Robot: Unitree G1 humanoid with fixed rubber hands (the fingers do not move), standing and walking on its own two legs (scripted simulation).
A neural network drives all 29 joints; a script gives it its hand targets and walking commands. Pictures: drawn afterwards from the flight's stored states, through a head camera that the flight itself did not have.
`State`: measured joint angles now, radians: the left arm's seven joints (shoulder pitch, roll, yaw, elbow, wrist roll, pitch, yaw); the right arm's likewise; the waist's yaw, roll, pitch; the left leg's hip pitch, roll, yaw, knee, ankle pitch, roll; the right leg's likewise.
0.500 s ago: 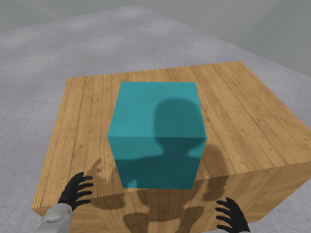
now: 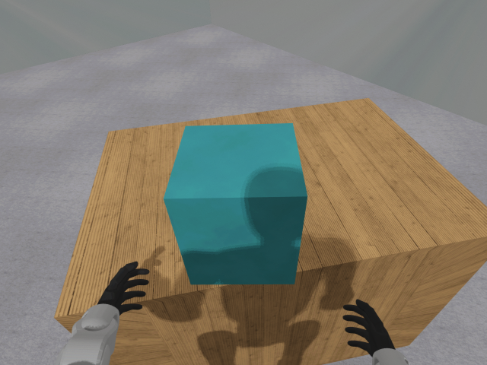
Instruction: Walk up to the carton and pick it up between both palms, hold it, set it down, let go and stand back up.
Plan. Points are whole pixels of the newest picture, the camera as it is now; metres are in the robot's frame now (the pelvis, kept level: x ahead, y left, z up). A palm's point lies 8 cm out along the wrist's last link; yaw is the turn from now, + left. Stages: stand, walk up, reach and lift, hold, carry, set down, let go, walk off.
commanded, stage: let go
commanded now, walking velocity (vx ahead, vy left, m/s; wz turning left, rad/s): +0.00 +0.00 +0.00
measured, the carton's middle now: (240, 205) +0.40 +0.03 +0.05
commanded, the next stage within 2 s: stand in 0.16 s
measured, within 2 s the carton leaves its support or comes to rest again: neither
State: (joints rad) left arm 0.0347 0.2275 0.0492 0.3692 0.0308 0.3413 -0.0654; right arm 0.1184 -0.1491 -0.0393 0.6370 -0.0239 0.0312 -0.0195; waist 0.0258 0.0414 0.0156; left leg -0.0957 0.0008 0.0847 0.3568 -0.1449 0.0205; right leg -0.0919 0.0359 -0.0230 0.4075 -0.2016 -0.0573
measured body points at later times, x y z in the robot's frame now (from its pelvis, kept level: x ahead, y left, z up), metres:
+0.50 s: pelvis +0.00 +0.02 +0.00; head +0.03 +0.00 +0.45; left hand +0.22 +0.25 -0.01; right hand +0.06 -0.23 -0.14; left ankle -0.01 +0.13 -0.74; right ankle -0.01 -0.10 -0.74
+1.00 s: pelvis -0.01 +0.02 -0.01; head +0.00 +0.02 +0.44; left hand +0.22 +0.25 -0.02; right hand +0.11 -0.23 -0.13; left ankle +0.00 +0.13 -0.74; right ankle +0.00 -0.10 -0.74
